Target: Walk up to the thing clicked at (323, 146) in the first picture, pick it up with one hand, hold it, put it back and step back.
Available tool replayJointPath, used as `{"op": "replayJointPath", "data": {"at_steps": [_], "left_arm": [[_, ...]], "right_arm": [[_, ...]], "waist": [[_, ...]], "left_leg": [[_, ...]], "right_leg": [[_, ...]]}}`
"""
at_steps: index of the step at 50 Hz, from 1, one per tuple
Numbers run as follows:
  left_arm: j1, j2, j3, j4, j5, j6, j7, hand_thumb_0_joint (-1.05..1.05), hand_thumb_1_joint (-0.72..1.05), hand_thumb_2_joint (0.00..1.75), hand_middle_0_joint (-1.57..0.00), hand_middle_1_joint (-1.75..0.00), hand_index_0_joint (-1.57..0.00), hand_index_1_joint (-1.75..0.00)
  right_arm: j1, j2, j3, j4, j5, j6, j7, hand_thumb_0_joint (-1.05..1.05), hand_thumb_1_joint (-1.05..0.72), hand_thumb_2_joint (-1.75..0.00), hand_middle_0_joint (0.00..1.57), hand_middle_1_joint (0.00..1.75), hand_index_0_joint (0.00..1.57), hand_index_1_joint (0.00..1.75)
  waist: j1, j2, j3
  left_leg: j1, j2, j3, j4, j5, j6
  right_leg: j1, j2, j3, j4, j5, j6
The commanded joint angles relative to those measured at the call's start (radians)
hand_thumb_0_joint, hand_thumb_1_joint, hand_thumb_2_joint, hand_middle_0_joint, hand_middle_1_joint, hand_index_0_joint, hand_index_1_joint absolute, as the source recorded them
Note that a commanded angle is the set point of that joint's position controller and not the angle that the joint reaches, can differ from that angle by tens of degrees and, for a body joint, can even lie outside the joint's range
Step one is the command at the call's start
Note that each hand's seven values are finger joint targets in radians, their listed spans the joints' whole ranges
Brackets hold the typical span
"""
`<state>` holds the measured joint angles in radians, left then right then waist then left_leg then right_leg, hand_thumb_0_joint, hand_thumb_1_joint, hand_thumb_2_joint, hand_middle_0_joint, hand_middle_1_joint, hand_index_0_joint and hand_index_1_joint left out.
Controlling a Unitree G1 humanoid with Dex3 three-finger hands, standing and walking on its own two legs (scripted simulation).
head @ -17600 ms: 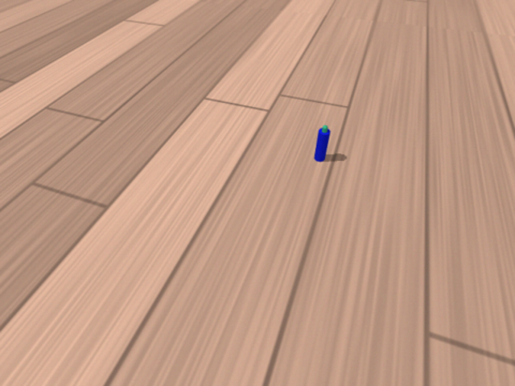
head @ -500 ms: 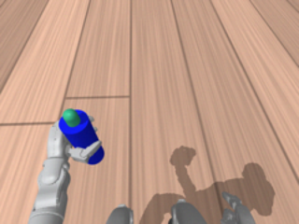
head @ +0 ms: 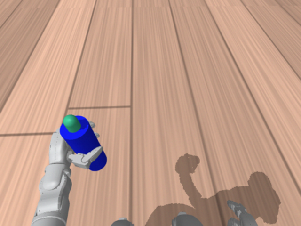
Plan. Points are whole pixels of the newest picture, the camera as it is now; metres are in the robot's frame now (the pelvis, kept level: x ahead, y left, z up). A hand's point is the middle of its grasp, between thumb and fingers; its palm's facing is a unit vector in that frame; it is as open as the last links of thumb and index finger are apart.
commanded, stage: hold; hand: left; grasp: from the side
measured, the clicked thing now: (85, 143) +0.33 +0.18 +0.03
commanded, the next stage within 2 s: none
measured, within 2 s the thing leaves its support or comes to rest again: neither
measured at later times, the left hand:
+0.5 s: hand (87, 141) +0.33 +0.17 +0.05, palm faces +0.04 -1.00 -0.02, open 9.0 cm
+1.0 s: hand (82, 143) +0.32 +0.17 +0.06, palm faces +0.04 -1.00 -0.03, open 9.0 cm
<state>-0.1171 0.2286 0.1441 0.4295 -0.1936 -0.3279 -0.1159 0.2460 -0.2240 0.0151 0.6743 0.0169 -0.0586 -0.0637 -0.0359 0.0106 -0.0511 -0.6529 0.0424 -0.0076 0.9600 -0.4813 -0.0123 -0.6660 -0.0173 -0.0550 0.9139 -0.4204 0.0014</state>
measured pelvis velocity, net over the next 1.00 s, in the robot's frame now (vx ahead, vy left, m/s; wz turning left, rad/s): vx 0.00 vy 0.00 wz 0.00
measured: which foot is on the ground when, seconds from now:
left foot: down 0.00-1.00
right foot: down 0.00-1.00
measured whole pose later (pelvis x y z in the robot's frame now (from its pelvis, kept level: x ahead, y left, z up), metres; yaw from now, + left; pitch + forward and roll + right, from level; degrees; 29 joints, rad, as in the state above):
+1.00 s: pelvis +0.00 +0.00 +0.02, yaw +0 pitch +5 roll -1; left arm -0.09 0.21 0.13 0.44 -0.18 -0.35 -0.12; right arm 0.23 -0.22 0.00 0.69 0.01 -0.05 -0.06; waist -0.02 0.01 -0.01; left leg -0.49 0.03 0.00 0.82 -0.43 -0.01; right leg -0.50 -0.02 -0.05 0.78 -0.37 0.01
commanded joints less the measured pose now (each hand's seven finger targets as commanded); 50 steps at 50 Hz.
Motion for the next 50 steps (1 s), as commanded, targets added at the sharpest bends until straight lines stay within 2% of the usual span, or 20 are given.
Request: {"op": "replayJointPath", "data": {"at_steps": [1, 3, 8, 9, 10, 13, 21, 23, 26, 29, 34, 35, 36, 38, 40, 41, 42, 44, 49, 50], "left_arm": [[-0.311, 0.136, 0.063, -0.274, -0.036, -0.121, -0.023, 0.0, 0.23, 1.29, -1.28, -1.43, -1.29, -1.43], [-0.352, 0.176, 0.095, -0.351, -0.039, -0.13, -0.019, 0.0, 0.24, 1.28, -1.29, -1.43, -1.3, -1.43], [-0.302, 0.126, 0.069, -0.294, -0.044, -0.127, -0.019, 0.0, 0.22, 1.17, -1.26, -1.37, -1.27, -1.37], [-0.36, 0.167, 0.096, -0.385, -0.049, -0.136, -0.013, 0.0, 0.22, 1.18, -1.26, -1.38, -1.27, -1.37], [-0.292, 0.134, 0.077, -0.293, -0.042, -0.126, -0.014, 0.0, 0.23, 1.18, -1.25, -1.37, -1.27, -1.36], [-0.363, 0.161, 0.091, -0.353, -0.038, -0.137, -0.007, 0.0, 0.24, 1.18, -1.25, -1.37, -1.27, -1.37], [-0.355, 0.159, 0.075, -0.365, -0.031, -0.14, -0.012, 0.0, 0.23, 1.17, -1.25, -1.37, -1.27, -1.36], [-0.267, 0.11, 0.06, -0.262, -0.035, -0.124, -0.014, 0.0, 0.25, 1.17, -1.25, -1.37, -1.27, -1.36], [-0.323, 0.147, 0.081, -0.346, -0.036, -0.133, -0.009, 0.0, 0.21, 1.17, -1.26, -1.38, -1.28, -1.38], [-0.281, 0.129, 0.072, -0.312, -0.03, -0.127, -0.007, 0.0, 0.23, 1.17, -1.25, -1.36, -1.26, -1.36], [-0.279, 0.126, 0.076, -0.307, -0.03, -0.128, -0.001, 0.0, 0.22, 1.18, -1.26, -1.38, -1.27, -1.37], [-0.353, 0.159, 0.088, -0.381, -0.025, -0.135, 0.003, 0.0, 0.23, 1.17, -1.24, -1.36, -1.26, -1.36], [-0.272, 0.149, 0.097, -0.295, -0.023, -0.126, 0.005, 0.0, 0.24, 1.17, -1.24, -1.36, -1.25, -1.35], [-0.289, 0.118, 0.068, -0.297, -0.03, -0.131, -0.005, 0.0, 0.23, 1.18, -1.25, -1.38, -1.27, -1.37], [-0.348, 0.16, 0.089, -0.346, -0.025, -0.142, -0.006, 0.0, 0.24, 1.17, -1.25, -1.37, -1.27, -1.37], [-0.359, 0.137, 0.06, -0.379, -0.026, -0.142, -0.01, 0.0, 0.24, 1.17, -1.25, -1.37, -1.27, -1.36], [-0.294, 0.125, 0.061, -0.288, -0.025, -0.13, -0.012, 0.0, 0.26, 1.18, -1.26, -1.38, -1.27, -1.37], [-0.34, 0.108, 0.04, -0.338, -0.028, -0.139, -0.014, 0.0, 0.21, 1.17, -1.26, -1.38, -1.27, -1.38], [-0.361, 0.102, 0.028, -0.332, -0.022, -0.143, -0.008, 0.0, 0.21, 1.17, -1.25, -1.37, -1.27, -1.37], [-0.328, 0.116, 0.051, -0.307, -0.023, -0.143, -0.005, 0.0, 0.21, 1.16, -1.24, -1.36, -1.26, -1.36]], "right_arm": [[-0.006, -0.134, -0.053, -0.117, -0.003, -0.038, -0.014, 0.0, -0.9, -0.9, 0.2, 0.3, 0.2, 0.3], [0.002, -0.13, -0.054, -0.114, -0.002, -0.037, -0.014, 0.0, -0.91, -0.9, 0.2, 0.3, 0.2, 0.3], [0.0, -0.131, -0.053, -0.117, -0.003, -0.034, -0.013, 0.0, -0.92, -0.9, 0.2, 0.3, 0.2, 0.3], [0.004, -0.133, -0.055, -0.114, -0.003, -0.033, -0.014, 0.0, -0.91, -0.9, 0.2, 0.3, 0.2, 0.3], [0.001, -0.129, -0.053, -0.112, -0.006, -0.031, -0.014, 0.0, -0.91, -0.9, 0.2, 0.3, 0.2, 0.3], [-0.002, -0.132, -0.054, -0.112, -0.006, -0.031, -0.015, 0.0, -0.91, -0.9, 0.2, 0.3, 0.2, 0.3], [-0.012, -0.132, -0.057, -0.111, -0.007, -0.027, -0.018, 0.0, -0.92, -0.9, 0.2, 0.3, 0.2, 0.3], [-0.009, -0.129, -0.054, -0.108, -0.005, -0.03, -0.017, 0.0, -0.92, -0.9, 0.2, 0.3, 0.2, 0.3], [-0.009, -0.122, -0.054, -0.103, -0.005, -0.029, -0.02, 0.0, -0.92, -0.9, 0.2, 0.3, 0.2, 0.3], [-0.023, -0.126, -0.057, -0.106, -0.006, -0.028, -0.017, 0.0, -0.91, -0.9, 0.2, 0.3, 0.2, 0.3], [-0.026, -0.123, -0.056, -0.106, -0.006, -0.025, -0.013, 0.0, -0.92, -0.9, 0.2, 0.3, 0.2, 0.3], [-0.022, -0.125, -0.059, -0.108, -0.006, -0.026, -0.013, 0.0, -0.91, -0.9, 0.2, 0.3, 0.2, 0.3], [-0.021, -0.128, -0.058, -0.104, -0.003, -0.024, -0.015, 0.0, -0.91, -0.9, 0.2, 0.3, 0.2, 0.3], [-0.024, -0.126, -0.056, -0.105, -0.008, -0.026, -0.011, 0.0, -0.92, -0.9, 0.2, 0.3, 0.2, 0.3], [-0.03, -0.13, -0.06, -0.102, -0.005, -0.027, -0.015, 0.0, -0.92, -0.9, 0.2, 0.3, 0.2, 0.3], [-0.022, -0.122, -0.056, -0.107, -0.008, -0.028, -0.016, 0.0, -0.92, -0.9, 0.2, 0.3, 0.2, 0.3], [-0.015, -0.128, -0.059, -0.092, -0.008, -0.029, -0.015, 0.0, -0.92, -0.9, 0.2, 0.3, 0.2, 0.3], [-0.028, -0.119, -0.054, -0.1, -0.007, -0.036, -0.011, 0.0, -0.92, -0.9, 0.2, 0.3, 0.2, 0.3], [-0.034, -0.128, -0.06, -0.102, -0.007, -0.042, -0.005, 0.0, -0.92, -0.9, 0.2, 0.3, 0.2, 0.3], [-0.039, -0.126, -0.061, -0.097, -0.007, -0.043, -0.005, 0.0, -0.91, -0.9, 0.2, 0.3, 0.2, 0.3]], "waist": [[-0.003, 0.036, -0.317], [0.014, 0.061, -0.358], [-0.001, 0.035, -0.341], [0.013, 0.065, -0.364], [0.0, 0.033, -0.332], [0.007, 0.051, -0.326], [0.009, 0.054, -0.325], [0.0, 0.012, -0.304], [0.012, 0.042, -0.349], [0.008, 0.014, -0.278], [0.01, 0.031, -0.289], [0.012, 0.057, -0.307], [0.014, 0.021, -0.28], [0.002, 0.028, -0.272], [0.009, 0.065, -0.281], [0.003, 0.062, -0.326], [-0.002, 0.026, -0.274], [-0.003, 0.045, -0.272], [-0.004, 0.043, -0.265], [0.009, 0.048, -0.26]], "left_leg": [[0.165, -0.037, -0.003, -0.148, 0.312, 0.015], [0.18, -0.039, -0.002, -0.155, 0.325, 0.013], [0.201, -0.035, -0.005, -0.169, 0.347, 0.009], [0.211, -0.037, 0.0, -0.17, 0.35, 0.01], [0.201, -0.038, 0.0, -0.167, 0.348, 0.012], [0.211, -0.036, 0.002, -0.182, 0.341, 0.012], [0.248, -0.039, 0.006, -0.2, 0.35, 0.013], [0.243, -0.038, 0.005, -0.206, 0.351, 0.014], [0.266, -0.042, 0.012, -0.2, 0.398, 0.017], [0.245, -0.041, 0.015, -0.216, 0.353, 0.02], [0.265, -0.038, 0.006, -0.232, 0.373, 0.013], [0.277, -0.039, 0.01, -0.236, 0.372, 0.013], [0.271, -0.038, 0.009, -0.242, 0.363, 0.015], [0.271, -0.036, 0.006, -0.241, 0.376, 0.013], [0.296, -0.037, 0.008, -0.245, 0.37, 0.012], [0.316, -0.038, 0.007, -0.24, 0.4, 0.013], [0.287, -0.037, 0.004, -0.244, 0.382, 0.014], [0.291, -0.039, 0.007, -0.25, 0.356, 0.015], [0.291, -0.035, 0.001, -0.266, 0.316, 0.012], [0.284, -0.036, 0.0, -0.267, 0.308, 0.011]], "right_leg": [[0.202, 0.024, 0.019, -0.124, 0.317, -0.017], [0.246, 0.02, 0.02, -0.126, 0.329, -0.018], [0.246, 0.026, 0.017, -0.134, 0.338, -0.019], [0.255, 0.024, 0.02, -0.138, 0.346, -0.019], [0.252, 0.025, 0.019, -0.143, 0.348, -0.016], [0.258, 0.023, 0.021, -0.148, 0.343, -0.017], [0.292, 0.019, 0.023, -0.174, 0.357, -0.014], [0.293, 0.021, 0.021, -0.181, 0.359, -0.012], [0.329, 0.015, 0.025, -0.186, 0.418, -0.009], [0.315, 0.014, 0.026, -0.203, 0.383, -0.007], [0.323, 0.02, 0.016, -0.202, 0.371, -0.012], [0.331, 0.018, 0.019, -0.205, 0.378, -0.014], [0.333, 0.018, 0.017, -0.21, 0.369, -0.013], [0.32, 0.02, 0.016, -0.206, 0.373, -0.014], [0.308, 0.018, 0.019, -0.21, 0.364, -0.015], [0.335, 0.018, 0.017, -0.209, 0.395, -0.014], [0.32, 0.02, 0.014, -0.213, 0.376, -0.013], [0.31, 0.016, 0.017, -0.218, 0.361, -0.013], [0.299, 0.02, 0.011, -0.221, 0.316, -0.016], [0.301, 0.02, 0.008, -0.224, 0.303, -0.015]]}}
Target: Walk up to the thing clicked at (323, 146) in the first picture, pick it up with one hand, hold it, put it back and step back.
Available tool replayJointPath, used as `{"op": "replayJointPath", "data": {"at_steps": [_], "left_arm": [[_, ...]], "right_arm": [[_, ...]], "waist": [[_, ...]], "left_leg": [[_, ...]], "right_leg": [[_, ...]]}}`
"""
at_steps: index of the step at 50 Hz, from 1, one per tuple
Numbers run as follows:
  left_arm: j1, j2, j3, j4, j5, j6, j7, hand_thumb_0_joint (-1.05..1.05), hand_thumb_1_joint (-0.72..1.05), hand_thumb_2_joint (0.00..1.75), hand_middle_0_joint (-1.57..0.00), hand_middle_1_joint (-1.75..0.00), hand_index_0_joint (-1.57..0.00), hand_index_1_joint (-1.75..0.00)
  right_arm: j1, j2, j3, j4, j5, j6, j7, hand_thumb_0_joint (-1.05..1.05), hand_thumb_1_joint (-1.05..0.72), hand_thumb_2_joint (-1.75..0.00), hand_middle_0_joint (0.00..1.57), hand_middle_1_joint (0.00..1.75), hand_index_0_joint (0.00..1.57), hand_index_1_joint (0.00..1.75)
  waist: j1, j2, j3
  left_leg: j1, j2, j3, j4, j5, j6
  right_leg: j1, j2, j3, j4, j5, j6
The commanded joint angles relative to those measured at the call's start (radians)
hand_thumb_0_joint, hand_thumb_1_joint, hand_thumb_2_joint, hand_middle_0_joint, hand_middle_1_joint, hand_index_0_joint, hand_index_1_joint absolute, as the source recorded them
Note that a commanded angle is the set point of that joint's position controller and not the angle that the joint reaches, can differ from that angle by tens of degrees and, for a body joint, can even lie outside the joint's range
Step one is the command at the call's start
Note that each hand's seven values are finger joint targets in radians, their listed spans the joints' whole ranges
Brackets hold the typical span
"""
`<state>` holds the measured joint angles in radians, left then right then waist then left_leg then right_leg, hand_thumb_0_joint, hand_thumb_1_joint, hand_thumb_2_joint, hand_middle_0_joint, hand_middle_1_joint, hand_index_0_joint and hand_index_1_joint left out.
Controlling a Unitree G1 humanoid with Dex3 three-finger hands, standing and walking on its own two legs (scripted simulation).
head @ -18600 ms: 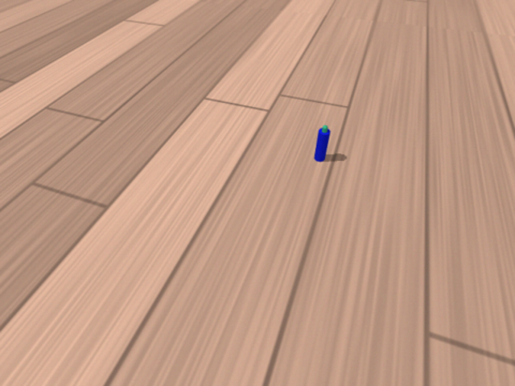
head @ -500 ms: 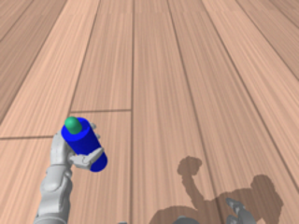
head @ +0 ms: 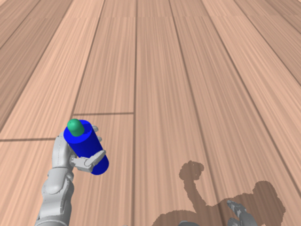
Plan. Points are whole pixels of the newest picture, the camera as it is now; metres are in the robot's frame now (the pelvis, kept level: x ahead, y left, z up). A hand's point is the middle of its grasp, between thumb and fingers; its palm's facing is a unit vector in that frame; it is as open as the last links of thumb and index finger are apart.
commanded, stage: hold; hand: left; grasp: from the side
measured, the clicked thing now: (88, 147) +0.32 +0.17 +0.03
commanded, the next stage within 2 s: crouch in 1.66 s
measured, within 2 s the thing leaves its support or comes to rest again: neither
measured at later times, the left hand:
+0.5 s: hand (90, 146) +0.32 +0.17 +0.04, palm faces +0.03 -1.00 -0.02, open 9.0 cm
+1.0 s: hand (91, 146) +0.32 +0.17 +0.04, palm faces +0.03 -1.00 -0.03, open 9.0 cm
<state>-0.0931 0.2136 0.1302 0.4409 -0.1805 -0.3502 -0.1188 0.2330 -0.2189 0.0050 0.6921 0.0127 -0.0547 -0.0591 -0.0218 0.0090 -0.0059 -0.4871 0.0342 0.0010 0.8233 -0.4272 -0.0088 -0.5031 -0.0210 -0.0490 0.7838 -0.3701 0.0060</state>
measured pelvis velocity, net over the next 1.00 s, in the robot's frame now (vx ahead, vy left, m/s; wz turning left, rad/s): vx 0.00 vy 0.00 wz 0.00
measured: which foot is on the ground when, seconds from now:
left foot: down 0.00-1.00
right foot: down 0.00-1.00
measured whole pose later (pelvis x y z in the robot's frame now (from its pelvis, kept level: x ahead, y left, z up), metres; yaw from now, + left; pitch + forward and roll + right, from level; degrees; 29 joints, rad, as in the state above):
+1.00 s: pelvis +0.00 +0.00 +0.00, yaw +0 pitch +6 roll -1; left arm -0.13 0.21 0.13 0.50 -0.18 -0.37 -0.13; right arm 0.22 -0.22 0.00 0.69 0.01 -0.07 -0.04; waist -0.02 0.01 -0.01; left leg -0.50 0.03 0.00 0.82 -0.42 -0.01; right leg -0.51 -0.02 -0.05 0.78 -0.36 0.00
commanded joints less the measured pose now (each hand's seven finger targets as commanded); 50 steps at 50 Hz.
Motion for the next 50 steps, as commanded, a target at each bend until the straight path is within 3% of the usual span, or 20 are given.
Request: {"op": "replayJointPath", "data": {"at_steps": [1, 2, 5, 6, 7, 8, 9, 12, 15, 17, 19, 20, 23, 29, 30, 31, 37, 42, 47, 50], "left_arm": [[-0.367, 0.128, 0.061, -0.322, -0.035, -0.123, 0.001, 0.0, 0.22, 1.16, -1.25, -1.36, -1.26, -1.36], [-0.322, 0.129, 0.069, -0.28, -0.036, -0.119, 0.001, 0.0, 0.23, 1.17, -1.25, -1.37, -1.27, -1.36], [-0.371, 0.16, 0.089, -0.323, -0.032, -0.133, 0.007, 0.0, 0.25, 1.18, -1.24, -1.37, -1.26, -1.36], [-0.395, 0.169, 0.097, -0.378, -0.034, -0.139, 0.01, 0.0, 0.28, 1.18, -1.24, -1.37, -1.26, -1.36], [-0.315, 0.158, 0.102, -0.284, -0.033, -0.13, 0.011, 0.0, 0.28, 1.2, -1.25, -1.38, -1.27, -1.37], [-0.323, 0.16, 0.105, -0.301, -0.037, -0.136, 0.008, 0.0, 0.3, 1.2, -1.25, -1.38, -1.27, -1.38], [-0.379, 0.155, 0.094, -0.365, -0.039, -0.145, 0.01, 0.0, 0.28, 1.2, -1.26, -1.39, -1.28, -1.38], [-0.371, 0.151, 0.084, -0.338, -0.039, -0.134, 0.009, 0.0, 0.28, 1.22, -1.27, -1.4, -1.28, -1.4], [-0.362, 0.117, 0.04, -0.29, -0.03, -0.124, 0.0, 0.0, 0.26, 1.22, -1.26, -1.39, -1.27, -1.39], [-0.385, 0.134, 0.054, -0.269, -0.031, -0.127, -0.008, 0.0, 0.25, 1.2, -1.25, -1.38, -1.27, -1.38], [-0.421, 0.114, 0.022, -0.324, -0.035, -0.128, -0.014, 0.0, 0.25, 1.2, -1.25, -1.38, -1.27, -1.38], [-0.403, 0.135, 0.051, -0.298, -0.033, -0.125, -0.013, 0.0, 0.23, 1.2, -1.25, -1.39, -1.27, -1.38], [-0.385, 0.105, 0.048, -0.273, -0.047, -0.125, -0.011, 0.0, 0.23, 1.2, -1.25, -1.39, -1.27, -1.39], [-0.39, 0.155, 0.091, -0.317, -0.028, -0.141, 0.01, 0.0, 0.26, 1.21, -1.25, -1.38, -1.26, -1.38], [-0.342, 0.16, 0.108, -0.272, -0.027, -0.138, 0.012, 0.0, 0.27, 1.23, -1.26, -1.39, -1.27, -1.39], [-0.367, 0.141, 0.081, -0.308, -0.028, -0.143, 0.01, 0.0, 0.28, 1.24, -1.27, -1.41, -1.28, -1.41], [-0.398, 0.155, 0.084, -0.355, -0.032, -0.146, 0.012, 0.0, 0.29, 1.24, -1.27, -1.41, -1.28, -1.4], [-0.4, 0.105, 0.051, -0.26, -0.036, -0.135, 0.004, 0.0, 0.27, 1.23, -1.25, -1.39, -1.26, -1.39], [-0.387, 0.125, 0.04, -0.276, -0.032, -0.136, -0.025, 0.0, 0.27, 1.23, -1.26, -1.39, -1.27, -1.39], [-0.4, 0.14, 0.064, -0.306, -0.04, -0.14, -0.019, 0.0, 0.3, 1.23, -1.27, -1.39, -1.28, -1.39]], "right_arm": [[-0.029, -0.137, -0.052, -0.119, -0.001, -0.049, -0.009, 0.0, -0.91, -0.9, 0.2, 0.3, 0.2, 0.3], [-0.024, -0.133, -0.051, -0.114, -0.001, -0.047, -0.008, 0.0, -0.91, -0.9, 0.2, 0.3, 0.2, 0.3], [-0.031, -0.137, -0.054, -0.122, -0.001, -0.048, -0.001, 0.0, -0.91, -0.9, 0.2, 0.3, 0.2, 0.3], [-0.03, -0.132, -0.051, -0.136, -0.003, -0.046, -0.004, 0.0, -0.91, -0.9, 0.2, 0.3, 0.2, 0.3], [-0.015, -0.138, -0.053, -0.118, -0.001, -0.046, -0.003, 0.0, -0.91, -0.9, 0.2, 0.3, 0.2, 0.3], [-0.019, -0.134, -0.05, -0.116, -0.002, -0.046, -0.001, 0.0, -0.91, -0.9, 0.2, 0.3, 0.2, 0.3], [-0.019, -0.128, -0.048, -0.122, -0.005, -0.05, 0.001, 0.0, -0.91, -0.9, 0.2, 0.3, 0.2, 0.3], [-0.002, -0.134, -0.05, -0.115, -0.003, -0.048, -0.002, 0.0, -0.92, -0.9, 0.2, 0.3, 0.2, 0.3], [-0.001, -0.134, -0.051, -0.102, -0.004, -0.051, -0.001, 0.0, -0.91, -0.9, 0.2, 0.3, 0.2, 0.3], [-0.001, -0.145, -0.056, -0.1, -0.003, -0.053, -0.001, 0.0, -0.91, -0.9, 0.2, 0.3, 0.2, 0.3], [-0.022, -0.139, -0.051, -0.125, 0.001, -0.058, 0.003, 0.0, -0.91, -0.9, 0.2, 0.3, 0.2, 0.3], [-0.012, -0.142, -0.054, -0.115, 0.0, -0.057, 0.003, 0.0, -0.91, -0.9, 0.2, 0.3, 0.2, 0.3], [-0.014, -0.137, -0.051, -0.118, -0.001, -0.06, 0.005, 0.0, -0.91, -0.9, 0.2, 0.3, 0.2, 0.3], [-0.026, -0.128, -0.049, -0.126, -0.005, -0.052, 0.009, 0.0, -0.91, -0.9, 0.2, 0.3, 0.2, 0.3], [-0.018, -0.131, -0.052, -0.116, -0.004, -0.049, 0.009, 0.0, -0.91, -0.9, 0.2, 0.3, 0.2, 0.3], [-0.034, -0.128, -0.047, -0.134, -0.004, -0.048, 0.008, 0.0, -0.91, -0.9, 0.2, 0.3, 0.2, 0.3], [-0.03, -0.126, -0.042, -0.136, -0.004, -0.051, -0.001, 0.0, -0.91, -0.9, 0.2, 0.3, 0.2, 0.3], [-0.036, -0.133, -0.047, -0.125, -0.002, -0.058, -0.002, 0.0, -0.91, -0.91, 0.2, 0.3, 0.2, 0.3], [-0.034, -0.135, -0.05, -0.13, -0.001, -0.058, 0.003, 0.0, -0.9, -0.9, 0.2, 0.3, 0.2, 0.3], [-0.027, -0.135, -0.05, -0.127, -0.001, -0.06, 0.004, 0.0, -0.91, -0.9, 0.2, 0.3, 0.2, 0.3]], "waist": [[-0.011, 0.042, -0.304], [-0.003, 0.02, -0.29], [0.005, 0.072, -0.308], [0.009, 0.059, -0.361], [0.007, 0.02, -0.322], [0.01, 0.037, -0.312], [0.009, 0.06, -0.352], [-0.007, 0.061, -0.355], [-0.016, 0.059, -0.295], [-0.023, 0.055, -0.305], [-0.018, 0.052, -0.302], [-0.009, 0.057, -0.316], [-0.01, 0.014, -0.322], [0.009, 0.044, -0.342], [0.012, 0.026, -0.333], [0.005, 0.043, -0.324], [-0.003, 0.045, -0.353], [-0.023, 0.008, -0.287], [-0.003, 0.033, -0.325], [-0.001, 0.034, -0.365]], "left_leg": [[0.12, -0.027, -0.009, -0.134, 0.244, 0.009], [0.101, -0.028, -0.011, -0.131, 0.238, 0.01], [0.113, -0.025, -0.013, -0.14, 0.24, 0.001], [0.126, -0.026, -0.014, -0.136, 0.251, 0.004], [0.11, -0.025, -0.013, -0.134, 0.259, 0.005], [0.096, -0.027, -0.012, -0.132, 0.27, 0.003], [0.114, -0.028, -0.009, -0.125, 0.285, 0.002], [0.14, -0.025, -0.01, -0.121, 0.339, -0.001], [0.118, -0.022, -0.013, -0.129, 0.311, -0.002], [0.135, -0.021, -0.016, -0.127, 0.301, 0.0], [0.133, -0.021, -0.02, -0.136, 0.3, -0.001], [0.134, -0.02, -0.02, -0.133, 0.297, -0.001], [0.121, -0.026, -0.015, -0.127, 0.286, 0.008], [0.111, -0.033, -0.001, -0.121, 0.289, 0.009], [0.11, -0.032, -0.004, -0.124, 0.291, 0.008], [0.106, -0.034, 0.001, -0.124, 0.274, 0.01], [0.125, -0.032, -0.002, -0.121, 0.297, 0.01], [0.098, -0.028, -0.009, -0.13, 0.224, 0.014], [0.116, -0.032, -0.006, -0.125, 0.25, 0.012], [0.121, -0.033, -0.004, -0.119, 0.275, 0.012]], "right_leg": [[0.135, 0.025, 0.002, -0.094, 0.246, -0.021], [0.142, 0.024, 0.0, -0.099, 0.239, -0.018], [0.136, 0.027, 0.0, -0.09, 0.23, -0.023], [0.164, 0.028, -0.002, -0.09, 0.24, -0.023], [0.165, 0.029, -0.002, -0.088, 0.247, -0.022], [0.163, 0.027, 0.0, -0.086, 0.256, -0.022], [0.176, 0.025, 0.004, -0.083, 0.274, -0.024], [0.171, 0.026, 0.003, -0.08, 0.311, -0.023], [0.133, 0.027, 0.002, -0.082, 0.286, -0.025], [0.119, 0.027, -0.001, -0.085, 0.272, -0.025], [0.134, 0.028, -0.005, -0.086, 0.274, -0.026], [0.132, 0.028, -0.004, -0.086, 0.269, -0.027], [0.155, 0.025, -0.003, -0.094, 0.278, -0.021], [0.176, 0.02, 0.006, -0.097, 0.291, -0.019], [0.175, 0.022, 0.003, -0.094, 0.286, -0.019], [0.165, 0.02, 0.007, -0.099, 0.279, -0.018], [0.187, 0.02, 0.01, -0.097, 0.303, -0.017], [0.131, 0.022, 0.005, -0.105, 0.238, -0.017], [0.147, 0.021, 0.005, -0.106, 0.257, -0.019], [0.175, 0.019, 0.008, -0.101, 0.288, -0.018]]}}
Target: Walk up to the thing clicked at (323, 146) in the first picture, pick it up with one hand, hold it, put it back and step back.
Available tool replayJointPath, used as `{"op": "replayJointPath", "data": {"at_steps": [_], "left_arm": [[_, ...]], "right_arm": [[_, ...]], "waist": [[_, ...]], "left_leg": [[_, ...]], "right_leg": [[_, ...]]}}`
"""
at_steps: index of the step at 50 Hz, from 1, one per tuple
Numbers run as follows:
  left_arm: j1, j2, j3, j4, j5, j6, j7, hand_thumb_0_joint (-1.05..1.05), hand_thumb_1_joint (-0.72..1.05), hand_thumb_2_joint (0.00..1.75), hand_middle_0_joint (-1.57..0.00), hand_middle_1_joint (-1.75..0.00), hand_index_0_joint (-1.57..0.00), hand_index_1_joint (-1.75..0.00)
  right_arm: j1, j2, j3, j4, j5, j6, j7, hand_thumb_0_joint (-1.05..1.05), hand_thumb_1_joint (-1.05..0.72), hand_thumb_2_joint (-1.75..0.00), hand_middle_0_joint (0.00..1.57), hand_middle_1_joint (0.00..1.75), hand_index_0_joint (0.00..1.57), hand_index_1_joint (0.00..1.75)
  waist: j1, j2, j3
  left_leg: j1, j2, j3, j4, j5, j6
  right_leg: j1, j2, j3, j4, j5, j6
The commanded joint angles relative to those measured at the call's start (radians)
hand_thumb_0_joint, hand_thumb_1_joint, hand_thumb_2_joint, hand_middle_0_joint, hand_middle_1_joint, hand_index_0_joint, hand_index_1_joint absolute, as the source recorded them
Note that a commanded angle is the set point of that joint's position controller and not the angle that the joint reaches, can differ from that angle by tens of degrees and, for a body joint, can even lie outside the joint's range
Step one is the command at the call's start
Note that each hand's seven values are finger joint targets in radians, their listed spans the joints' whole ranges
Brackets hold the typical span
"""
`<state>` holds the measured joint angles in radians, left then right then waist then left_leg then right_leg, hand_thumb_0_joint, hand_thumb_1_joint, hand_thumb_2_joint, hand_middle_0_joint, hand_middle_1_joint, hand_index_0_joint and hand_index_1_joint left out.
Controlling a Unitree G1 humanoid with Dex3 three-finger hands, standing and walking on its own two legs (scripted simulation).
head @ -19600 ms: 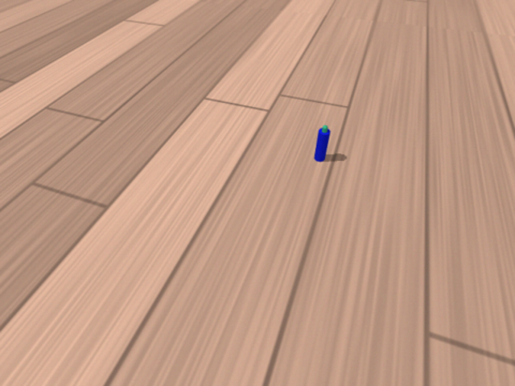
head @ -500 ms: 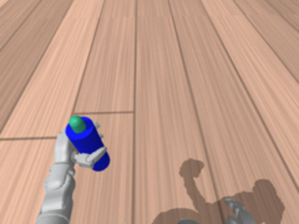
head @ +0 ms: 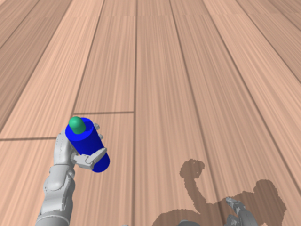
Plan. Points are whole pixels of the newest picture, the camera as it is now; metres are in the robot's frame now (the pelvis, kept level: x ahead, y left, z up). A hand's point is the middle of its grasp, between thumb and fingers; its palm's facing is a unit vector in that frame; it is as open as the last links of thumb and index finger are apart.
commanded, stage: hold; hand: left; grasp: from the side
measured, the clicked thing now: (89, 145) +0.33 +0.17 +0.03
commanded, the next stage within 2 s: crouch in 0.66 s
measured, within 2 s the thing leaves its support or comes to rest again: neither
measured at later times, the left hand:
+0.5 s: hand (91, 144) +0.33 +0.16 +0.03, palm faces +0.02 -1.00 -0.02, open 9.0 cm
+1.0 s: hand (94, 148) +0.33 +0.17 +0.01, palm faces +0.05 -1.00 +0.00, open 8.9 cm
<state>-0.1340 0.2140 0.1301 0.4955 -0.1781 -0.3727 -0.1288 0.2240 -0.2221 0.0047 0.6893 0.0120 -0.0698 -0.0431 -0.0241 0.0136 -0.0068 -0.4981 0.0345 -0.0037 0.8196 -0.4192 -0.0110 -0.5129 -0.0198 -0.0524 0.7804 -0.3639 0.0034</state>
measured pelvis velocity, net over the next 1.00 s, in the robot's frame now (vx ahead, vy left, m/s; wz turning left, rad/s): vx -0.01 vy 0.00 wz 0.00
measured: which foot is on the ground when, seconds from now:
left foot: down 0.00-1.00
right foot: down 0.00-1.00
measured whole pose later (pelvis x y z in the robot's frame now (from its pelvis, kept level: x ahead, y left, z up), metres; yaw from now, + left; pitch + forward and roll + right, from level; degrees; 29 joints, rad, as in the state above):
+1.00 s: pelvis -0.01 +0.00 -0.01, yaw +0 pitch +8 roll -1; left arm -0.20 0.20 0.15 0.63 -0.17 -0.43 -0.12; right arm 0.20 -0.22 0.00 0.69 0.00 -0.08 -0.02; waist -0.03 0.00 -0.02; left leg -0.60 0.03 -0.01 0.88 -0.43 -0.01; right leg -0.61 -0.02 -0.05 0.84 -0.38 0.00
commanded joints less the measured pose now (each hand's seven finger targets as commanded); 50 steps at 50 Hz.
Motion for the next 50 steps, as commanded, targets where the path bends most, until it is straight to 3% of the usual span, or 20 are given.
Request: {"op": "replayJointPath", "data": {"at_steps": [1, 5, 7, 8, 9, 11, 13, 16, 22, 26, 28, 30, 34, 37, 40, 41, 44, 45, 46, 50], "left_arm": [[-0.36, 0.139, 0.069, -0.379, -0.047, -0.119, -0.006, 0.0, 0.29, 1.23, -1.27, -1.4, -1.28, -1.4], [-0.374, 0.139, 0.08, -0.387, -0.039, -0.116, 0.028, 0.0, 0.28, 1.25, -1.26, -1.4, -1.27, -1.4], [-0.366, 0.169, 0.109, -0.361, -0.032, -0.117, 0.04, 0.0, 0.28, 1.25, -1.26, -1.41, -1.27, -1.41], [-0.372, 0.151, 0.086, -0.38, -0.027, -0.114, 0.042, 0.0, 0.27, 1.25, -1.26, -1.41, -1.28, -1.41], [-0.368, 0.172, 0.113, -0.356, -0.024, -0.114, 0.045, 0.0, 0.26, 1.26, -1.26, -1.41, -1.28, -1.41], [-0.346, 0.143, 0.084, -0.342, -0.024, -0.11, 0.041, 0.0, 0.27, 1.26, -1.27, -1.42, -1.28, -1.42], [-0.35, 0.153, 0.093, -0.318, -0.026, -0.109, 0.028, 0.0, 0.27, 1.25, -1.27, -1.41, -1.28, -1.41], [-0.37, 0.112, 0.036, -0.296, -0.027, -0.101, 0.006, 0.0, 0.27, 1.24, -1.27, -1.41, -1.28, -1.41], [-0.366, 0.116, 0.037, -0.326, -0.04, -0.104, -0.013, 0.0, 0.25, 1.21, -1.26, -1.39, -1.27, -1.39], [-0.346, 0.147, 0.093, -0.338, -0.043, -0.115, 0.01, 0.0, 0.26, 1.22, -1.25, -1.39, -1.26, -1.39], [-0.365, 0.141, 0.082, -0.359, -0.04, -0.129, 0.017, 0.0, 0.27, 1.23, -1.26, -1.4, -1.27, -1.4], [-0.381, 0.176, 0.116, -0.381, -0.034, -0.137, 0.027, 0.0, 0.29, 1.25, -1.27, -1.42, -1.29, -1.42], [-0.334, 0.151, 0.092, -0.365, -0.031, -0.131, 0.029, 0.0, 0.28, 1.24, -1.26, -1.4, -1.27, -1.4], [-0.367, 0.141, 0.061, -0.372, -0.029, -0.123, 0.022, 0.0, 0.26, 1.24, -1.27, -1.42, -1.28, -1.42], [-0.366, 0.115, 0.035, -0.293, -0.025, -0.109, 0.008, 0.0, 0.37, 1.19, -1.28, -1.36, -1.3, -1.35], [-0.369, 0.103, 0.024, -0.269, -0.023, -0.107, 0.005, 0.0, 0.37, 1.19, -1.27, -1.34, -1.28, -1.34], [-0.347, 0.105, 0.054, -0.17, -0.024, -0.115, 0.001, 0.0, 0.36, 1.2, -1.28, -1.36, -1.3, -1.36], [-0.34, 0.075, 0.038, -0.133, -0.024, -0.116, 0.002, 0.0, 0.35, 1.21, -1.28, -1.37, -1.3, -1.36], [-0.35, 0.098, 0.074, -0.119, -0.024, -0.13, 0.008, 0.0, 0.34, 1.23, -1.27, -1.37, -1.28, -1.36], [-0.401, 0.126, 0.122, -0.058, -0.022, -0.208, 0.012, 0.0, 0.38, 1.26, -1.27, -1.39, -1.29, -1.38]], "right_arm": [[-0.019, -0.127, -0.045, -0.125, 0.0, -0.045, -0.014, 0.0, -0.91, -0.9, 0.2, 0.3, 0.2, 0.3], [-0.004, -0.129, -0.047, -0.112, -0.004, -0.046, -0.014, 0.0, -0.91, -0.91, 0.2, 0.3, 0.2, 0.3], [0.001, -0.132, -0.05, -0.104, -0.004, -0.04, -0.016, 0.0, -0.91, -0.91, 0.2, 0.3, 0.2, 0.3], [-0.007, -0.125, -0.043, -0.116, -0.004, -0.039, -0.017, 0.0, -0.91, -0.9, 0.2, 0.3, 0.2, 0.3], [-0.008, -0.127, -0.047, -0.114, -0.005, -0.037, -0.016, 0.0, -0.91, -0.91, 0.2, 0.3, 0.2, 0.3], [-0.006, -0.131, -0.049, -0.113, -0.004, -0.033, -0.018, 0.0, -0.91, -0.9, 0.2, 0.3, 0.2, 0.3], [-0.007, -0.134, -0.052, -0.112, -0.003, -0.036, -0.016, 0.0, -0.91, -0.9, 0.2, 0.3, 0.2, 0.3], [-0.012, -0.13, -0.049, -0.117, -0.003, -0.033, -0.015, 0.0, -0.91, -0.91, 0.2, 0.3, 0.2, 0.3], [0.003, -0.14, -0.059, -0.115, -0.003, -0.04, -0.008, 0.0, -0.91, -0.9, 0.2, 0.3, 0.2, 0.3], [-0.004, -0.132, -0.055, -0.12, -0.002, -0.039, -0.002, 0.0, -0.91, -0.9, 0.2, 0.3, 0.2, 0.3], [-0.014, -0.13, -0.051, -0.125, -0.004, -0.035, -0.001, 0.0, -0.91, -0.9, 0.2, 0.3, 0.2, 0.3], [-0.015, -0.135, -0.055, -0.125, -0.003, -0.033, -0.004, 0.0, -0.91, -0.91, 0.2, 0.3, 0.2, 0.3], [-0.013, -0.127, -0.047, -0.128, -0.004, -0.033, -0.013, 0.0, -0.91, -0.91, 0.2, 0.3, 0.2, 0.3], [-0.014, -0.131, -0.048, -0.124, -0.005, -0.037, -0.017, 0.0, -0.92, -0.91, 0.2, 0.3, 0.2, 0.3], [-0.015, -0.134, -0.052, -0.113, -0.001, -0.041, -0.015, 0.0, -0.88, -0.9, 0.2, 0.3, 0.2, 0.3], [-0.015, -0.135, -0.053, -0.114, -0.001, -0.042, -0.012, 0.0, -0.87, -0.9, 0.2, 0.3, 0.2, 0.3], [-0.015, -0.134, -0.057, -0.103, -0.005, -0.041, -0.002, 0.0, -0.87, -0.9, 0.2, 0.3, 0.2, 0.3], [-0.019, -0.136, -0.059, -0.106, -0.005, -0.042, 0.002, 0.0, -0.87, -0.9, 0.2, 0.3, 0.2, 0.3], [-0.021, -0.135, -0.06, -0.102, -0.009, -0.041, 0.006, 0.0, -0.87, -0.9, 0.2, 0.3, 0.2, 0.3], [-0.017, -0.138, -0.066, -0.089, -0.018, -0.043, 0.025, 0.0, -0.87, -0.9, 0.2, 0.3, 0.2, 0.3]], "waist": [[0.005, 0.033, -0.371], [-0.001, 0.049, -0.36], [-0.002, 0.033, -0.346], [-0.001, 0.048, -0.364], [0.002, 0.046, -0.339], [0.0, 0.044, -0.331], [0.0, 0.049, -0.327], [-0.017, 0.038, -0.314], [-0.013, 0.029, -0.359], [0.01, 0.025, -0.354], [0.009, 0.04, -0.327], [0.011, 0.048, -0.34], [0.002, 0.037, -0.356], [-0.014, 0.052, -0.356], [-0.025, 0.032, -0.264], [-0.027, 0.022, -0.285], [-0.021, -0.018, -0.257], [-0.028, -0.045, -0.236], [-0.016, -0.044, -0.236], [-0.015, -0.031, -0.274]], "left_leg": [[0.137, -0.036, 0.005, -0.108, 0.281, 0.015], [0.152, -0.029, -0.003, -0.11, 0.331, 0.007], [0.141, -0.029, -0.002, -0.11, 0.333, 0.011], [0.152, -0.028, -0.002, -0.109, 0.346, 0.011], [0.139, -0.028, -0.004, -0.111, 0.34, 0.009], [0.146, -0.026, -0.007, -0.121, 0.333, 0.007], [0.147, -0.025, -0.009, -0.122, 0.336, 0.004], [0.141, -0.025, -0.005, -0.115, 0.329, 0.01], [0.163, -0.025, -0.008, -0.109, 0.353, 0.01], [0.128, -0.028, -0.004, -0.108, 0.328, 0.01], [0.117, -0.028, -0.005, -0.116, 0.301, 0.007], [0.118, -0.028, -0.007, -0.12, 0.283, 0.008], [0.119, -0.032, 0.0, -0.112, 0.275, 0.013], [0.136, -0.029, -0.003, -0.113, 0.274, 0.011], [0.1, -0.027, -0.007, -0.127, 0.206, 0.014], [0.103, -0.024, -0.01, -0.125, 0.21, 0.014], [0.04, -0.027, -0.01, -0.096, 0.193, 0.021], [0.026, -0.025, -0.009, -0.089, 0.189, 0.024], [-0.012, -0.03, -0.006, -0.073, 0.167, 0.026], [-0.106, -0.038, -0.001, 0.018, 0.13, 0.025]], "right_leg": [[0.194, 0.015, 0.014, -0.1, 0.298, -0.013], [0.177, 0.024, 0.004, -0.084, 0.319, -0.018], [0.179, 0.021, 0.007, -0.085, 0.324, -0.017], [0.187, 0.021, 0.008, -0.082, 0.338, -0.017], [0.174, 0.021, 0.007, -0.082, 0.325, -0.018], [0.172, 0.023, 0.005, -0.083, 0.313, -0.02], [0.166, 0.024, 0.003, -0.082, 0.307, -0.021], [0.16, 0.022, 0.007, -0.088, 0.319, -0.018], [0.161, 0.023, 0.002, -0.083, 0.333, -0.018], [0.178, 0.022, 0.002, -0.08, 0.315, -0.019], [0.162, 0.023, 0.002, -0.078, 0.285, -0.021], [0.164, 0.024, 0.003, -0.076, 0.267, -0.022], [0.183, 0.02, 0.01, -0.084, 0.279, -0.017], [0.165, 0.021, 0.011, -0.084, 0.28, -0.018], [0.113, 0.023, 0.006, -0.096, 0.218, -0.017], [0.116, 0.023, 0.003, -0.09, 0.218, -0.02], [0.078, 0.022, 0.001, -0.078, 0.205, -0.017], [0.065, 0.02, 0.001, -0.07, 0.206, -0.016], [0.047, 0.018, 0.005, -0.062, 0.188, -0.016], [-0.038, 0.01, 0.017, 0.023, 0.161, -0.016]]}}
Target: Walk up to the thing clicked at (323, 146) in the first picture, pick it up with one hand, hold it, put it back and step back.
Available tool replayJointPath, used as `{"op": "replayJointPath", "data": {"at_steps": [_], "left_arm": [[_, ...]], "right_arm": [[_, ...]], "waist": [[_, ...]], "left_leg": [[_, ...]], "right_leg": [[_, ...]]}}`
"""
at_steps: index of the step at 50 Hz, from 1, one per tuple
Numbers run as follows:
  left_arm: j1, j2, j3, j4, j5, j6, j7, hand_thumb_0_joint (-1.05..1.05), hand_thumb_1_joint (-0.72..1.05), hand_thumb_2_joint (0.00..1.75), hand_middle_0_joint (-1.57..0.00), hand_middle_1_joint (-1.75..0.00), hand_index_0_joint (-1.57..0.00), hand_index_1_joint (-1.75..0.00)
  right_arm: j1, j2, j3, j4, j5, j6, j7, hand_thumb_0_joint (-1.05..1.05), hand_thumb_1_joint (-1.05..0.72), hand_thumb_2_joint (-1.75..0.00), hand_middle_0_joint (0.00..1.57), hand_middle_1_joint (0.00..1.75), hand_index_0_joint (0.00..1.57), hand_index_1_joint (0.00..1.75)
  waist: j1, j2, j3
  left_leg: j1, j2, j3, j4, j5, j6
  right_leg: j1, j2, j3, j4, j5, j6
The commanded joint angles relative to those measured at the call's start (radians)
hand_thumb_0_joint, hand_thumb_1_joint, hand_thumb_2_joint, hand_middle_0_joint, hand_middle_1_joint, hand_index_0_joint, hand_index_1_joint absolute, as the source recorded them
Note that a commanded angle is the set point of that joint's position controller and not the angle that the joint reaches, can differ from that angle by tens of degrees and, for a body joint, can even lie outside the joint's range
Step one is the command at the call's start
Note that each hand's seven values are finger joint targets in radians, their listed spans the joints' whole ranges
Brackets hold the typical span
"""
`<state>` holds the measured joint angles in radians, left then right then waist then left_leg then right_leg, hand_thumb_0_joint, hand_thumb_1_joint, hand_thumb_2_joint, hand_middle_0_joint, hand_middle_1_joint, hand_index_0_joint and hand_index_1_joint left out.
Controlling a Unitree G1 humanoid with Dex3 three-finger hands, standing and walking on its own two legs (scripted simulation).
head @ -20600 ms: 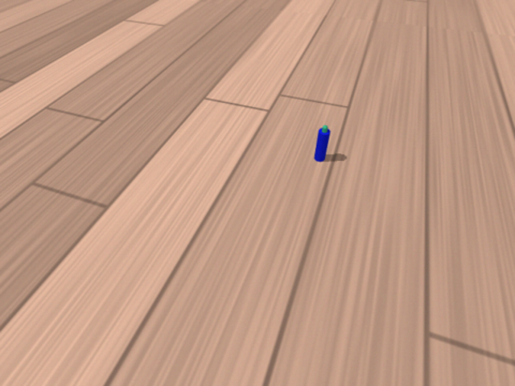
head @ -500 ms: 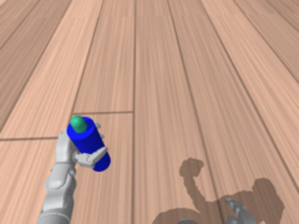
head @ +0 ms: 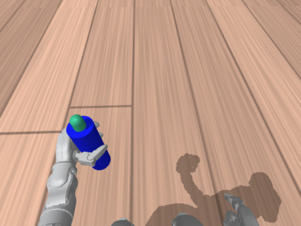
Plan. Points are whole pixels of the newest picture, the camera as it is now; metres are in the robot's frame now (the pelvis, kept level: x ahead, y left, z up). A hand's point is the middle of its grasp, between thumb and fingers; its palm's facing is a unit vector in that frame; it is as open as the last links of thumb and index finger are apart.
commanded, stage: crouch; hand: left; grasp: from the side
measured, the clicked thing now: (90, 143) +0.34 +0.17 +0.01
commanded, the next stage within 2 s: lower in 1.68 s
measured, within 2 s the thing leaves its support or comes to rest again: neither
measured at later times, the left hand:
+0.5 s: hand (102, 162) +0.37 +0.19 -0.23, palm faces +0.07 -1.00 -0.03, open 8.9 cm
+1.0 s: hand (108, 170) +0.40 +0.20 -0.41, palm faces +0.10 -0.99 -0.04, open 8.9 cm
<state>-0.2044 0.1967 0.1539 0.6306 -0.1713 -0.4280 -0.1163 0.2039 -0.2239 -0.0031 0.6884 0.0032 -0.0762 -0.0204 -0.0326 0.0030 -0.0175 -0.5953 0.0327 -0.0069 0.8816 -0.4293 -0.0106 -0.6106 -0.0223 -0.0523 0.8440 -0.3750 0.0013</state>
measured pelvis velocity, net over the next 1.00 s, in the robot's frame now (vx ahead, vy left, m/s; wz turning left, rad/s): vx -0.09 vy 0.01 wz -0.05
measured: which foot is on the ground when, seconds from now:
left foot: down 0.00-1.00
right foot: down 0.00-1.00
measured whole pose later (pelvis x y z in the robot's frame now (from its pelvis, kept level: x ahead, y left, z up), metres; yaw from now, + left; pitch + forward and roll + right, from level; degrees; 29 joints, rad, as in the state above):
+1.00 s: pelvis -0.09 +0.01 -0.36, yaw -3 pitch +32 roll -4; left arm -0.77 0.48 0.46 1.23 -0.06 -0.77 -0.15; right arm 0.12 -0.28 0.07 0.74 -0.11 -0.04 0.09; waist -0.20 -0.01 -0.08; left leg -2.13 0.01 -0.08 2.27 -0.69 -0.01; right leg -2.13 -0.06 -0.06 2.18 -0.60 -0.01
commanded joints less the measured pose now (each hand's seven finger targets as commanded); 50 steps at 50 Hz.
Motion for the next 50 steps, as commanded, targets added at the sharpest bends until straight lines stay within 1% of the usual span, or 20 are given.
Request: {"op": "replayJointPath", "data": {"at_steps": [1, 6, 7, 9, 10, 11, 12, 13, 15, 16, 18, 21, 25, 28, 31, 33, 37, 43, 47, 50], "left_arm": [[-0.335, 0.15, 0.106, -0.164, -0.022, -0.177, -0.005, 0.0, 0.38, 1.25, -1.27, -1.39, -1.29, -1.38], [-0.423, 0.186, 0.127, -0.13, -0.016, -0.316, -0.039, 0.0, 0.31, 1.24, -1.28, -1.39, -1.29, -1.39], [-0.456, 0.175, 0.106, -0.11, -0.017, -0.341, -0.052, 0.0, 0.29, 1.22, -1.28, -1.38, -1.28, -1.38], [-0.502, 0.232, 0.15, -0.094, -0.022, -0.383, -0.055, 0.0, 0.26, 1.23, -1.28, -1.38, -1.28, -1.39], [-0.461, 0.179, 0.113, -0.017, -0.027, -0.392, -0.064, 0.0, 0.23, 1.21, -1.27, -1.37, -1.27, -1.37], [-0.537, 0.224, 0.129, -0.077, -0.027, -0.412, -0.064, 0.0, 0.21, 1.22, -1.27, -1.36, -1.27, -1.37], [-0.545, 0.277, 0.172, -0.065, -0.027, -0.423, -0.06, 0.0, 0.22, 1.21, -1.27, -1.36, -1.27, -1.37], [-0.554, 0.251, 0.143, -0.056, -0.023, -0.425, -0.064, 0.0, 0.2, 1.22, -1.27, -1.35, -1.27, -1.37], [-0.566, 0.269, 0.171, -0.03, -0.024, -0.426, -0.059, 0.0, 0.2, 1.24, -1.28, -1.37, -1.27, -1.39], [-0.553, 0.239, 0.158, 0.003, -0.03, -0.427, -0.06, 0.0, 0.19, 1.25, -1.28, -1.37, -1.27, -1.39], [-0.56, 0.271, 0.203, 0.015, -0.038, -0.421, -0.052, 0.0, 0.19, 1.27, -1.29, -1.38, -1.28, -1.4], [-0.595, 0.275, 0.197, 0.044, -0.024, -0.42, -0.061, 0.0, 0.26, 1.3, -1.31, -1.4, -1.3, -1.42], [-0.678, 0.25, 0.184, 0.113, -0.01, -0.434, -0.066, 0.0, 0.28, 1.31, -1.32, -1.42, -1.32, -1.43], [-0.748, 0.29, 0.22, 0.198, 0.005, -0.452, -0.06, 0.0, 0.23, 1.29, -1.29, -1.41, -1.29, -1.42], [-0.811, 0.384, 0.275, 0.206, 0.041, -0.481, -0.044, 0.0, 0.19, 1.32, -1.3, -1.43, -1.29, -1.44], [-0.812, 0.422, 0.306, 0.216, 0.051, -0.491, -0.042, 0.0, 0.2, 1.34, -1.29, -1.44, -1.29, -1.46], [-0.912, 0.475, 0.324, 0.194, 0.066, -0.491, -0.042, 0.0, 0.2, 1.35, -1.3, -1.45, -1.29, -1.47], [-1.031, 0.519, 0.324, 0.214, 0.061, -0.471, -0.042, 0.0, 0.17, 1.28, -1.27, -1.37, -1.25, -1.4], [-0.994, 0.536, 0.337, 0.328, 0.075, -0.454, -0.039, 0.0, 0.18, 1.26, -1.27, -1.36, -1.26, -1.39], [-0.984, 0.566, 0.358, 0.382, 0.087, -0.45, -0.053, 0.0, 0.2, 1.27, -1.29, -1.38, -1.29, -1.4]], "right_arm": [[0.011, -0.141, -0.062, -0.083, -0.015, -0.037, 0.005, 0.0, -0.87, -0.9, 0.2, 0.3, 0.2, 0.3], [0.026, -0.156, -0.071, -0.08, -0.033, -0.051, 0.024, 0.0, -0.89, -0.9, 0.2, 0.3, 0.2, 0.3], [0.027, -0.157, -0.068, -0.072, -0.038, -0.055, 0.027, 0.0, -0.9, -0.91, 0.2, 0.3, 0.2, 0.3], [0.025, -0.169, -0.065, -0.078, -0.044, -0.062, 0.03, 0.0, -0.91, -0.91, 0.2, 0.3, 0.2, 0.3], [0.022, -0.17, -0.057, -0.077, -0.044, -0.06, 0.033, 0.0, -0.91, -0.91, 0.2, 0.3, 0.2, 0.3], [0.027, -0.178, -0.06, -0.077, -0.047, -0.06, 0.034, 0.0, -0.91, -0.91, 0.2, 0.3, 0.2, 0.3], [0.031, -0.182, -0.055, -0.079, -0.05, -0.055, 0.033, 0.0, -0.91, -0.91, 0.2, 0.3, 0.2, 0.3], [0.032, -0.192, -0.059, -0.085, -0.05, -0.052, 0.035, 0.0, -0.91, -0.91, 0.2, 0.3, 0.2, 0.3], [0.034, -0.19, -0.054, -0.081, -0.055, -0.043, 0.037, 0.0, -0.91, -0.91, 0.2, 0.3, 0.2, 0.3], [0.038, -0.199, -0.058, -0.076, -0.055, -0.039, 0.039, 0.0, -0.91, -0.91, 0.2, 0.3, 0.2, 0.3], [0.036, -0.208, -0.058, -0.074, -0.055, -0.03, 0.043, 0.0, -0.91, -0.91, 0.2, 0.3, 0.2, 0.3], [0.052, -0.223, -0.06, -0.052, -0.06, -0.018, 0.048, 0.0, -0.92, -0.91, 0.2, 0.3, 0.2, 0.3], [0.074, -0.226, -0.061, -0.024, -0.075, -0.014, 0.061, 0.0, -0.92, -0.91, 0.2, 0.3, 0.2, 0.3], [0.063, -0.226, -0.055, -0.012, -0.084, -0.011, 0.07, 0.0, -0.92, -0.91, 0.2, 0.3, 0.2, 0.3], [0.049, -0.223, -0.046, -0.013, -0.098, -0.004, 0.082, 0.0, -0.91, -0.91, 0.2, 0.3, 0.2, 0.3], [0.047, -0.23, -0.036, -0.019, -0.104, 0.002, 0.089, 0.0, -0.91, -0.91, 0.2, 0.3, 0.2, 0.3], [0.057, -0.245, -0.025, -0.013, -0.114, 0.014, 0.094, 0.0, -0.92, -0.92, 0.2, 0.3, 0.2, 0.3], [0.051, -0.256, -0.004, -0.007, -0.113, 0.016, 0.09, 0.0, -0.93, -0.92, 0.2, 0.3, 0.2, 0.3], [0.038, -0.271, 0.004, -0.001, -0.116, 0.018, 0.091, 0.0, -0.92, -0.91, 0.2, 0.3, 0.2, 0.3], [0.048, -0.292, 0.019, 0.004, -0.122, 0.025, 0.095, 0.0, -0.92, -0.91, 0.2, 0.3, 0.2, 0.3]], "waist": [[-0.014, -0.015, -0.294], [-0.038, 0.053, -0.478], [-0.049, 0.073, -0.51], [-0.039, 0.097, -0.597], [-0.047, 0.081, -0.593], [-0.041, 0.112, -0.633], [-0.031, 0.134, -0.685], [-0.038, 0.13, -0.691], [-0.035, 0.137, -0.731], [-0.041, 0.13, -0.74], [-0.025, 0.129, -0.787], [-0.049, 0.127, -0.844], [-0.093, 0.096, -0.847], [-0.109, 0.058, -0.799], [-0.089, 0.108, -0.811], [-0.08, 0.165, -0.84], [-0.102, 0.253, -0.921], [-0.155, 0.237, -0.856], [-0.168, 0.19, -0.762], [-0.178, 0.178, -0.743]], "left_leg": [[-0.025, -0.035, -0.005, -0.014, 0.161, 0.023], [-0.178, -0.043, -0.018, 0.197, 0.159, 0.023], [-0.22, -0.044, -0.024, 0.254, 0.153, 0.023], [-0.298, -0.044, -0.031, 0.347, 0.148, 0.024], [-0.338, -0.043, -0.039, 0.376, 0.138, 0.022], [-0.371, -0.042, -0.039, 0.413, 0.131, 0.022], [-0.382, -0.043, -0.042, 0.439, 0.145, 0.019], [-0.409, -0.043, -0.045, 0.461, 0.132, 0.019], [-0.473, -0.043, -0.044, 0.51, 0.121, 0.019], [-0.489, -0.043, -0.051, 0.52, 0.137, 0.014], [-0.525, -0.043, -0.05, 0.567, 0.151, 0.016], [-0.552, -0.041, -0.061, 0.652, 0.235, 0.018], [-0.664, -0.043, -0.067, 0.769, 0.238, 0.023], [-0.815, -0.05, -0.051, 0.838, 0.117, 0.033], [-0.892, -0.051, -0.04, 0.877, -0.002, 0.026], [-0.881, -0.052, -0.04, 0.894, -0.021, 0.016], [-0.863, -0.047, -0.036, 0.95, -0.011, 0.008], [-1.054, -0.05, -0.012, 1.045, -0.157, 0.021], [-1.168, -0.055, -0.01, 1.096, -0.242, 0.031], [-1.193, -0.053, -0.022, 1.133, -0.207, 0.031]], "right_leg": [[0.031, 0.016, 0.017, -0.003, 0.189, -0.016], [-0.168, 0.018, 0.027, 0.204, 0.168, -0.026], [-0.249, 0.02, 0.027, 0.256, 0.153, -0.03], [-0.329, 0.021, 0.031, 0.341, 0.138, -0.031], [-0.378, 0.021, 0.025, 0.38, 0.119, -0.034], [-0.412, 0.02, 0.037, 0.412, 0.112, -0.035], [-0.421, 0.018, 0.041, 0.445, 0.116, -0.035], [-0.471, 0.021, 0.04, 0.471, 0.098, -0.038], [-0.489, 0.014, 0.063, 0.51, 0.085, -0.035], [-0.514, 0.016, 0.047, 0.542, 0.092, -0.039], [-0.547, 0.016, 0.044, 0.589, 0.097, -0.041], [-0.637, 0.023, 0.019, 0.686, 0.155, -0.046], [-0.75, 0.022, 0.007, 0.795, 0.166, -0.045], [-0.815, 0.021, 0.017, 0.84, 0.09, -0.041], [-0.886, 0.02, 0.021, 0.891, -0.03, -0.044], [-0.925, 0.017, 0.005, 0.939, -0.055, -0.048], [-0.991, 0.015, -0.004, 1.017, -0.047, -0.05], [-1.022, 0.01, -0.002, 1.069, -0.132, -0.036], [-1.084, 0.012, -0.019, 1.097, -0.2, -0.029], [-1.107, 0.012, -0.04, 1.141, -0.165, -0.028]]}}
